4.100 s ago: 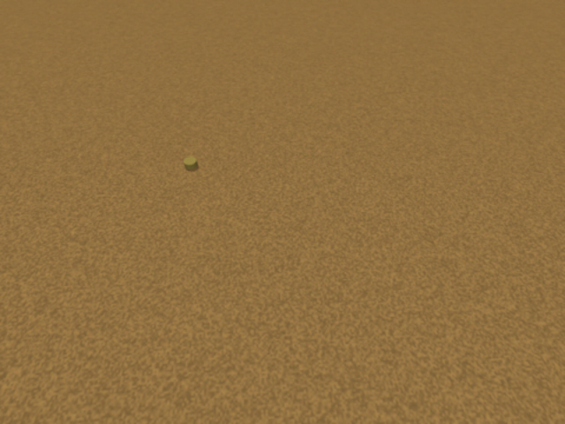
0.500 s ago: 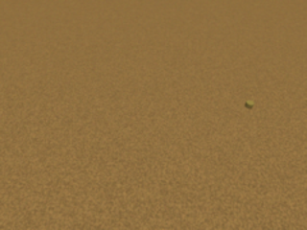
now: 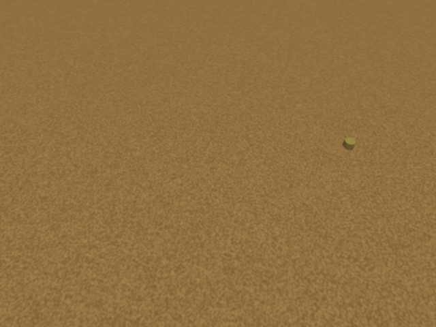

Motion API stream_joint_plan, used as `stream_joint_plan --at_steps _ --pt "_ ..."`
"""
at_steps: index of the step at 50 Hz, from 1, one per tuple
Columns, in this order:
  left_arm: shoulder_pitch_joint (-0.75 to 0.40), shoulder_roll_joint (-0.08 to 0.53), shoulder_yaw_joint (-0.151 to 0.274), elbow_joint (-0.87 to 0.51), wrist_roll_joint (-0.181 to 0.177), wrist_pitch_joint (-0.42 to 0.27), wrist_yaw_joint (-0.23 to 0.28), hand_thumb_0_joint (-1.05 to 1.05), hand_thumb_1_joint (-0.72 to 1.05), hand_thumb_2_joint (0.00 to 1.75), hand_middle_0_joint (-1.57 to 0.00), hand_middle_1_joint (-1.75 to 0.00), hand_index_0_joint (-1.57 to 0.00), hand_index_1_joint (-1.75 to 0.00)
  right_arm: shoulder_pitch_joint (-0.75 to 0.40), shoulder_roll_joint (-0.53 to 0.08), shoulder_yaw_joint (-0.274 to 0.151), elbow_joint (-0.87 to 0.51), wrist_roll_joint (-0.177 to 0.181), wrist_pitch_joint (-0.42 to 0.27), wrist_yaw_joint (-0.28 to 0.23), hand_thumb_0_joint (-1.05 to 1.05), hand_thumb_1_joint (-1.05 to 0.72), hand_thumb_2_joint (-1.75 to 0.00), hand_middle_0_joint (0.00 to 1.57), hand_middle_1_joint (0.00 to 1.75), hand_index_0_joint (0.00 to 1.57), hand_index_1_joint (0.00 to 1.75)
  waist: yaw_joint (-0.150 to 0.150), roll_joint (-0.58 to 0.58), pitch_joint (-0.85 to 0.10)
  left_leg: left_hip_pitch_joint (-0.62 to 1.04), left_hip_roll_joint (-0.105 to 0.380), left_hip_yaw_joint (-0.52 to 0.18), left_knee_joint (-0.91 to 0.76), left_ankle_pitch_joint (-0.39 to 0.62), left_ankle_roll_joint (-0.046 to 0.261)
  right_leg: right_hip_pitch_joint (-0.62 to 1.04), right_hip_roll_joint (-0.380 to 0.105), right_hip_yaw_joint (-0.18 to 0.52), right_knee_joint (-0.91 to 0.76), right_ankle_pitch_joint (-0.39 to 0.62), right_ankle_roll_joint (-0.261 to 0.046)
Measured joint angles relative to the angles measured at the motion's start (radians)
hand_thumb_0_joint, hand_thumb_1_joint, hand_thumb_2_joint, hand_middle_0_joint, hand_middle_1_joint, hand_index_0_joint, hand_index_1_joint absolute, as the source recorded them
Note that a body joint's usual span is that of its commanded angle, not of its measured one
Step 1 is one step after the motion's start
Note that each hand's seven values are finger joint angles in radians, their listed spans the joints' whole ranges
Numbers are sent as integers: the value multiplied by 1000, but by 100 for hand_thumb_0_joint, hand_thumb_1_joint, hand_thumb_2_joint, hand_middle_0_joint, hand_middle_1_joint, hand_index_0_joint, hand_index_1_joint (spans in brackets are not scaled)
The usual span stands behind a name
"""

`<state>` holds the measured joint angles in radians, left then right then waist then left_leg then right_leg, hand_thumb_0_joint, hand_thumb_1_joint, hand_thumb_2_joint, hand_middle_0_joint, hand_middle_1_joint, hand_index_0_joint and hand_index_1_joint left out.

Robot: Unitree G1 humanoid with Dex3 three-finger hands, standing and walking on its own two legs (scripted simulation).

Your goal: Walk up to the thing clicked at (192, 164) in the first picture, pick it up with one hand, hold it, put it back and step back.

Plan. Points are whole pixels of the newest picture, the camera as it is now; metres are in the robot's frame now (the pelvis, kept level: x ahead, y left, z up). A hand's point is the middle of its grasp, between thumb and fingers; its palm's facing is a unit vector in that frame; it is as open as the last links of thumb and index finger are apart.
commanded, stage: stand
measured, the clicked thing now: (349, 142) +1.36 -0.89 -0.76
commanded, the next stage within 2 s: walk up in 1.92 s
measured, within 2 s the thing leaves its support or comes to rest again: neither
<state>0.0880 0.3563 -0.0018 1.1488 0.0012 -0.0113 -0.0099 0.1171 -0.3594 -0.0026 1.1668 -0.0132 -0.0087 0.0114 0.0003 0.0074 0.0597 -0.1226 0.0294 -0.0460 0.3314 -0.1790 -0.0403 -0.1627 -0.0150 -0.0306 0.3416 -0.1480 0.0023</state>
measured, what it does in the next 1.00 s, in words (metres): stands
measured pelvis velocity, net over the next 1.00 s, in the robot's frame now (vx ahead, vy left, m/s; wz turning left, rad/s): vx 0.02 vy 0.00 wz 0.00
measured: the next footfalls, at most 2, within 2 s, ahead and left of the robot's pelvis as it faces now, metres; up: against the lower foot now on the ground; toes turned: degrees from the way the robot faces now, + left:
none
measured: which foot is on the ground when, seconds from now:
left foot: down 0.00-1.00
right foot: down 0.00-1.00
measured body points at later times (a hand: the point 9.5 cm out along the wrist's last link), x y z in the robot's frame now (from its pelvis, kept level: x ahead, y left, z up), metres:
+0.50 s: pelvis +0.02 +0.00 +0.00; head +0.03 -0.01 +0.45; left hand +0.10 +0.30 -0.13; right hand +0.10 -0.30 -0.14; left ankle +0.00 +0.15 -0.75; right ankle +0.02 -0.12 -0.75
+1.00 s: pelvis +0.02 +0.00 +0.00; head +0.02 -0.01 +0.45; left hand +0.10 +0.30 -0.13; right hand +0.09 -0.30 -0.13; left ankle +0.00 +0.15 -0.75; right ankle +0.02 -0.12 -0.75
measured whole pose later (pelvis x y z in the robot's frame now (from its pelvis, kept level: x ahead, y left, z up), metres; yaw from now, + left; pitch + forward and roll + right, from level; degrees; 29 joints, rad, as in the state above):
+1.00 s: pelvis +0.02 +0.00 +0.00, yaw +0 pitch -2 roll +0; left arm 0.09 0.35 0.01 1.14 0.00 -0.01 -0.01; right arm 0.10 -0.36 0.01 1.14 -0.01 -0.01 0.00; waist 0.00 0.01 0.05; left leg -0.08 0.04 -0.04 0.31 -0.20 -0.04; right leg -0.12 -0.01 -0.03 0.32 -0.16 0.00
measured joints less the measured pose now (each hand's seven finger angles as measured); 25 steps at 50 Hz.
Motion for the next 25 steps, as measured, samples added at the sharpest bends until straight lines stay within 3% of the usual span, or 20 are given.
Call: stream_joint_plan --at_steps 25 --pt "-5 -7 2 -5 0 -2 2 0 90 90 -20 -30 -21 -30 -25 0 8 -20 4 -5 -6 1 -90 -90 20 30 20 30 5 10 -15 25 5 1 -15 -16 -2 23 5 0 -12 -17 -1"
